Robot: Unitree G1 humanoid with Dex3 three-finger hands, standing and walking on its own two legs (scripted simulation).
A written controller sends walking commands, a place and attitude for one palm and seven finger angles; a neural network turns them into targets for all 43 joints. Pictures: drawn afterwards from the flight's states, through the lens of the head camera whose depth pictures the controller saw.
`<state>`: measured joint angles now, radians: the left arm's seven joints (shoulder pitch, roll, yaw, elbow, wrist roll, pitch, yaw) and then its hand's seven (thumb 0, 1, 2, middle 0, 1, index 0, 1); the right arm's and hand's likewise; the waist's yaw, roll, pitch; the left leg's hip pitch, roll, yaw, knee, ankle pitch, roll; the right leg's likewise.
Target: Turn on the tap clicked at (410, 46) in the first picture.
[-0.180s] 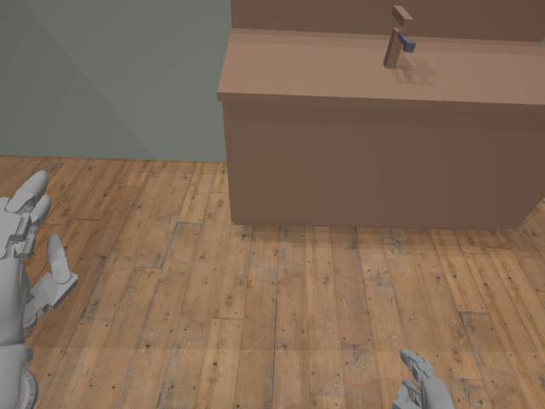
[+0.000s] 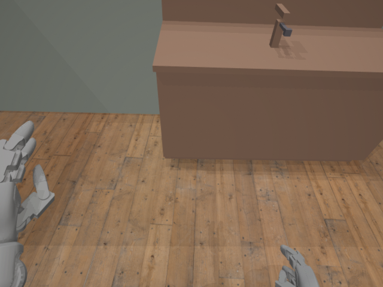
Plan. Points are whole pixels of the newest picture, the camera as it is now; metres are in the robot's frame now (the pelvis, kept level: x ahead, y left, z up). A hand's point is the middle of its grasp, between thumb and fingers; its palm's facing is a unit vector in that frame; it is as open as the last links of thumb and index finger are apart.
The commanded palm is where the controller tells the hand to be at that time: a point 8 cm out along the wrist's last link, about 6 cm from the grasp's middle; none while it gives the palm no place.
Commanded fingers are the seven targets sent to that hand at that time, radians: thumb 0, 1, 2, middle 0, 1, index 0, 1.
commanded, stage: stand and wait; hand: left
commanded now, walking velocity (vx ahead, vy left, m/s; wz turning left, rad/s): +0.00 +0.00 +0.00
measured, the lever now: (287, 32) +1.13 -0.35 +0.09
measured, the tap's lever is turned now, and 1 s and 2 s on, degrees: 0 0 0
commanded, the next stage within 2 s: look at it before walking up in 0.08 s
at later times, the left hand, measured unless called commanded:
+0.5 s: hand (53, 197) +0.21 +0.24 +0.16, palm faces +0.39 -0.85 -0.35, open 7.5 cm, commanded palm +0.17 +0.27 +0.18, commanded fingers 0.00 0.90 0.90 -0.20 -0.30 -0.20 -0.30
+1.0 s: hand (112, 190) +0.23 +0.15 +0.16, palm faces +0.14 -0.89 -0.44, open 7.5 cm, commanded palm +0.19 +0.21 +0.18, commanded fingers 0.00 0.90 0.90 -0.20 -0.30 -0.20 -0.30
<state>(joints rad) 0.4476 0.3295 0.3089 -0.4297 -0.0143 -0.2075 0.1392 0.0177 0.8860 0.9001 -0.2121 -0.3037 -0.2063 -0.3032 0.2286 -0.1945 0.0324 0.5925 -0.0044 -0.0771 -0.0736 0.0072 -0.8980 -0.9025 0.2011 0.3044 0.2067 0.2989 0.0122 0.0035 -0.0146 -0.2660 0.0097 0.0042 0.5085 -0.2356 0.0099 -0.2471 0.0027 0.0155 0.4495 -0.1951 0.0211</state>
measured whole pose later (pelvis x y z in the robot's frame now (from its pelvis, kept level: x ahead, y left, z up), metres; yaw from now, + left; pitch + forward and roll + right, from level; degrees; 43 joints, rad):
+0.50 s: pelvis -0.01 +0.00 +0.00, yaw -3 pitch +0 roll -1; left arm 0.46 0.33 0.33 -0.43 -0.02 -0.20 0.14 0.02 0.89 0.90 -0.21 -0.30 -0.21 -0.30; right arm 0.22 -0.20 0.02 0.58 0.00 -0.06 -0.07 0.01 -0.90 -0.90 0.20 0.30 0.21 0.30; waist 0.03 0.00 -0.01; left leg -0.28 0.03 0.05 0.54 -0.25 0.00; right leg -0.29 0.03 0.06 0.49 -0.20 0.02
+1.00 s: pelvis -0.04 -0.02 -0.01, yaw -16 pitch +2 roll +2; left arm 0.49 0.38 0.37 -0.53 -0.04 -0.20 0.14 0.02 0.88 0.90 -0.22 -0.30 -0.21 -0.30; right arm 0.21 -0.24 0.00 0.55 -0.01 0.02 -0.03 0.01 -0.90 -0.90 0.20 0.30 0.20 0.30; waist 0.01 -0.04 0.02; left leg -0.28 0.02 0.05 0.59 -0.43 -0.03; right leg -0.48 0.08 0.16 0.57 -0.12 -0.01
